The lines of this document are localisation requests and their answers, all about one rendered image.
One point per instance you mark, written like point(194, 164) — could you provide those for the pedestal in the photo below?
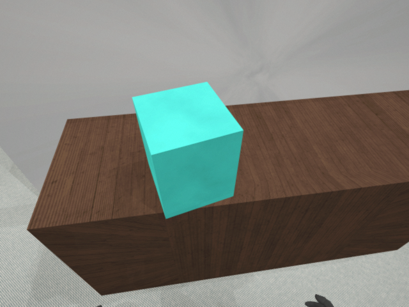
point(318, 179)

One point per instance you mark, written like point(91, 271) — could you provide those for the right robot hand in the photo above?
point(322, 302)

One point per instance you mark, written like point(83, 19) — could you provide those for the carton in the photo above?
point(192, 144)

